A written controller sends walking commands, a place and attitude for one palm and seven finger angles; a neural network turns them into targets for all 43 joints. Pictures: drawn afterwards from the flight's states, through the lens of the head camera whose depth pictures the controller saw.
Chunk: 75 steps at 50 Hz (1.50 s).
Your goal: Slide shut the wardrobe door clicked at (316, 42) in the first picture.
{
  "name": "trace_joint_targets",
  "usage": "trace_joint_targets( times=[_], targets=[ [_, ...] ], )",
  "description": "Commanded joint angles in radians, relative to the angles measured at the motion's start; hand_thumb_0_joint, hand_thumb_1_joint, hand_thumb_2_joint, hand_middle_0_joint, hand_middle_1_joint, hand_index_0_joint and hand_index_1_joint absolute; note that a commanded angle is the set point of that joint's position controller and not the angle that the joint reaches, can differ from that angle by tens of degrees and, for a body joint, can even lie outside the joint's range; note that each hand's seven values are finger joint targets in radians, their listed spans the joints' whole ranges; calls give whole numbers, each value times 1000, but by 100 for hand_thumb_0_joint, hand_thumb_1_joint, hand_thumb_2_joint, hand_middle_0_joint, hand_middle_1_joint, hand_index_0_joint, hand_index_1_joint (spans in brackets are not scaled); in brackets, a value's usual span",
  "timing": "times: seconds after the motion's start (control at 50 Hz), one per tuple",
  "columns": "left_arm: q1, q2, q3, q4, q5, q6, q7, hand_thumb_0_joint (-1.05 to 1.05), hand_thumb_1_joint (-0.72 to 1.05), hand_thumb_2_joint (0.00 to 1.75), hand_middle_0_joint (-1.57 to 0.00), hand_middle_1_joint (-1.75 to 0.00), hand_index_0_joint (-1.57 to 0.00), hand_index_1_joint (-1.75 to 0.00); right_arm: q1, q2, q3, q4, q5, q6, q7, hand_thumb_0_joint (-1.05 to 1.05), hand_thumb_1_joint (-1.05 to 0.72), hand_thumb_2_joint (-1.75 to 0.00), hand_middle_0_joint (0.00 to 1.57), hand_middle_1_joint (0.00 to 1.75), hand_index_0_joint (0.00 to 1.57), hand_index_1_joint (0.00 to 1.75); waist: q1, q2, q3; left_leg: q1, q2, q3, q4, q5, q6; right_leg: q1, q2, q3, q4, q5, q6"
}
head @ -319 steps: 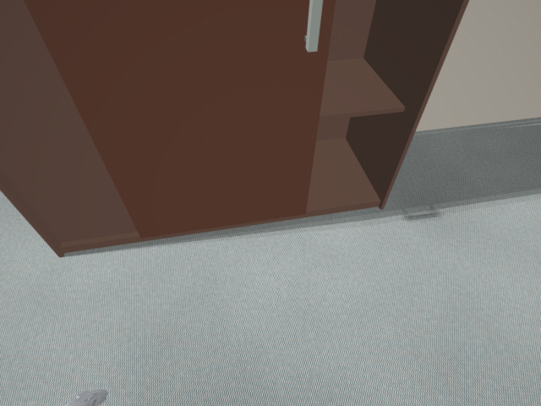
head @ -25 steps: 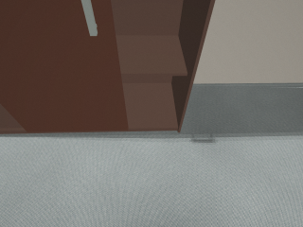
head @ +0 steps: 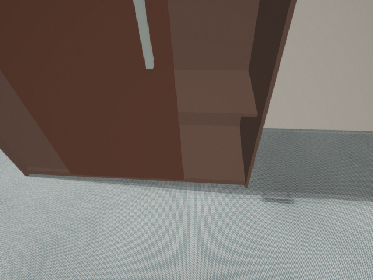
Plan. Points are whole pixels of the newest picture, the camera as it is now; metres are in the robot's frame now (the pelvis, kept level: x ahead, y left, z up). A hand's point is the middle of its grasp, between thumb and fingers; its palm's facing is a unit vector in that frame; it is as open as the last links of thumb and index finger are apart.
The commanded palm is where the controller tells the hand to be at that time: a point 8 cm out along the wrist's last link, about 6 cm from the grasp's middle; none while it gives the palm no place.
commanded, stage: take the last steps up to it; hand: left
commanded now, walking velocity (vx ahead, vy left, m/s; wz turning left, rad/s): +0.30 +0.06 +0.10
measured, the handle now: (146, 31) +0.82 +0.21 +0.20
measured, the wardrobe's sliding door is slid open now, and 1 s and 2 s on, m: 0.39 0.39 0.39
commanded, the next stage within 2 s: come to a stop and stand still in 0.80 s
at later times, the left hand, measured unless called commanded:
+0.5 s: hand out of the picture +0.03 +0.24 -0.18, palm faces +0.15 -0.98 -0.16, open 7.4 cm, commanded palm none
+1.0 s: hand (128, 196) +0.40 +0.24 -0.16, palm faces +0.03 -0.98 -0.21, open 7.4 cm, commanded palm none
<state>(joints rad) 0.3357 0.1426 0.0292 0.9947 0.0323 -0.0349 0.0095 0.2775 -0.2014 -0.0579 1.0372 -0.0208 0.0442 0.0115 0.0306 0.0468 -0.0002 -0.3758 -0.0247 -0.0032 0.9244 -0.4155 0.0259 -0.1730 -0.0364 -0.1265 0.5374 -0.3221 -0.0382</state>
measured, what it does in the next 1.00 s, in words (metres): walks ahead: left foot, then right foot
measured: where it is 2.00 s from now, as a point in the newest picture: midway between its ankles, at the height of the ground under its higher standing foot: (185, 279)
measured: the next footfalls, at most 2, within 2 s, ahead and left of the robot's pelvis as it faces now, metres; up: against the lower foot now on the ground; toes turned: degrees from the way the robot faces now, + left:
left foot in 0.40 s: +0.20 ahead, +0.19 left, +0.00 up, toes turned +11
right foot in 0.86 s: +0.41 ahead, -0.03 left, +0.00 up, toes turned -6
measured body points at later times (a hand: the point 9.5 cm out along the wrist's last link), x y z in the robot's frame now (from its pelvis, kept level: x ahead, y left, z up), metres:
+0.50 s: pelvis +0.13 +0.08 -0.01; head +0.16 +0.10 +0.44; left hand +0.03 +0.29 -0.17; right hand +0.24 -0.13 -0.15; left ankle +0.16 +0.18 -0.74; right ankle +0.03 -0.06 -0.66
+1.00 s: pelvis +0.31 +0.06 +0.00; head +0.34 +0.04 +0.44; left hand +0.39 +0.29 -0.14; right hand +0.28 -0.16 -0.17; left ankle +0.22 +0.18 -0.66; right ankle +0.37 -0.02 -0.74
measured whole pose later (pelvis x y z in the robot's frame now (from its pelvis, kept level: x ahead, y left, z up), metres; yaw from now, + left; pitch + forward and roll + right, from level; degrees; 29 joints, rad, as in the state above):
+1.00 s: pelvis +0.31 +0.06 +0.00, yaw +1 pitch -1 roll +0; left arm 0.16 0.14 0.04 0.99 0.02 -0.04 0.01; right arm 0.32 -0.16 -0.04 1.12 -0.01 -0.01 -0.02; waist -0.02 0.04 0.08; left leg -0.34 0.04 0.06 1.07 -0.47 0.01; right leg -0.32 -0.02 -0.14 0.55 -0.22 -0.06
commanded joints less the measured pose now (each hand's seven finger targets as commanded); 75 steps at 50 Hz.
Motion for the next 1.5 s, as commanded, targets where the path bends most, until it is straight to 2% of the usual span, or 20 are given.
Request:
trace_joint_targets(
  times=[0.0,0.28,0.34,0.36,0.38,0.4,0.52,0.7,0.8,0.82,0.84,0.86,0.88,0.92,1.0,1.1,1.2,1.26,1.32,1.48],
  targets=[
    [53,146,32,-9,-8,-31,14,0,90,90,-20,-30,-20,-30,-41,-54,-26,-75,-11,-32,22,0,-90,-90,20,30,20,30,-31,-143,179,-268,88,-27,191,183,-26,-38,-284,283,-437,-178,-41],
    [214,133,31,131,0,-44,20,0,90,90,-20,-30,-20,-30,-194,11,5,-101,0,-68,34,0,-90,-90,20,30,20,30,33,-217,138,-150,101,118,-240,187,-19,118,-276,79,-325,287,-70],
    [153,148,43,126,-5,-31,19,0,90,90,-20,-30,-20,-30,8,-28,-6,-40,-5,-90,18,0,-90,-90,20,30,20,30,-70,-167,57,200,51,153,-417,204,7,4,-227,17,-89,313,-42],
    [175,107,35,123,-11,-28,12,0,90,90,-20,-30,-20,-30,156,-99,-22,5,-11,-98,3,0,-90,-90,20,30,20,30,-119,-7,-49,429,110,85,-461,200,22,-87,-167,-28,147,265,-15],
    [213,46,28,102,-22,-24,4,0,90,90,-20,-30,-20,-30,265,-214,-49,30,-17,-103,-14,0,-90,-90,20,30,20,30,-135,268,-144,602,372,-295,-553,206,103,-327,-30,-77,446,-140,32],
    [111,58,20,43,-19,-24,3,0,90,90,-20,-30,-20,-30,321,-247,-48,37,-3,-91,-24,0,-90,-90,20,30,20,30,-155,198,-98,547,450,-431,-652,197,164,-423,0,25,615,-278,16],
    [80,23,38,70,-1,8,-17,0,90,90,-20,-30,-20,-30,37,-36,-5,-22,-2,-126,-37,0,-90,-90,20,30,20,30,-15,37,69,142,319,-93,-757,209,129,-359,-109,96,635,29,32],
    [-153,65,35,-45,-9,20,-26,0,90,90,-20,-30,-20,-30,86,-78,-13,2,-5,-123,-34,0,-90,-90,20,30,20,30,-42,18,106,279,318,0,-721,476,156,-375,-93,63,231,98,49],
    [-100,88,40,-37,-8,4,-26,0,90,90,-20,-30,-20,-30,98,-87,-10,23,-7,-103,-33,0,-90,-90,20,30,20,30,-11,-24,76,208,273,45,-529,522,103,-81,-4,-13,18,147,14],
    [6,120,48,-3,-5,-7,-22,0,90,90,-20,-30,-20,-30,88,-77,-2,27,0,-106,-31,0,-90,-90,20,30,20,30,43,-61,28,152,222,87,-386,505,69,75,-17,20,-36,193,1],
    [126,198,65,31,1,-21,-13,0,90,90,-20,-30,-20,-30,106,-39,4,18,10,-111,-25,0,-90,-90,20,30,20,30,78,-204,-74,-8,122,163,-134,318,22,275,-197,257,-65,294,-73],
    [203,284,79,43,-14,-21,-8,0,90,90,-20,-30,-20,-30,120,-19,9,-8,15,-110,-24,0,-90,-90,20,30,20,30,77,-320,-127,-151,26,159,146,-183,-8,355,-399,536,-203,420,-200],
    [154,285,80,32,-21,-23,-3,0,90,90,-20,-30,-20,-30,87,-45,5,-7,16,-99,-28,0,-90,-90,20,30,20,30,79,-285,-154,-160,56,31,277,-209,1,273,-412,575,-257,327,-236],
    [-49,188,54,-19,-20,-12,15,0,90,90,-20,-30,-20,-30,50,-26,9,1,10,-82,-29,0,-90,-90,20,30,20,30,5,-109,-21,-133,117,-17,268,-53,-12,47,-347,393,-275,369,-197],
    [-136,155,36,-27,-6,1,32,0,90,90,-20,-30,-20,-30,117,40,25,36,21,-33,-37,0,-90,-90,20,30,20,30,-49,-113,-43,57,90,29,-56,-18,-56,-73,-259,148,-196,737,-153],
    [-92,198,53,-16,-8,34,36,0,90,90,-20,-30,-20,-30,33,-3,3,-20,15,-8,-36,0,-90,-90,20,30,20,30,-12,-170,-57,11,54,41,-104,-2,-70,4,-283,181,-150,791,-170],
    [-137,207,59,-30,-11,54,35,0,90,90,-20,-30,-20,-30,44,-18,-7,-32,12,-10,-33,0,-90,-90,20,30,20,30,-56,-195,-49,179,58,52,-389,236,-61,-87,-225,148,-66,533,-90],
    [-77,116,36,-53,-24,67,34,0,90,90,-20,-30,-20,-30,12,-154,-17,-79,-3,-28,-38,0,-90,-90,20,30,20,30,-42,210,-46,182,414,-282,-618,843,132,-210,23,50,319,-263,46],
    [-56,143,49,-14,-18,78,31,0,90,90,-20,-30,-20,-30,-101,-124,-3,-103,-5,-37,-63,0,-90,-90,20,30,20,30,-11,121,-30,136,346,-207,-601,724,162,-251,31,198,588,-193,55],
    [-73,133,31,-14,-17,77,16,0,90,90,-20,-30,-20,-30,-15,-119,-8,-60,7,-48,-67,0,-90,-90,20,30,20,30,-61,100,-89,387,306,-152,-604,737,137,-265,7,153,377,-146,93]
  ],
)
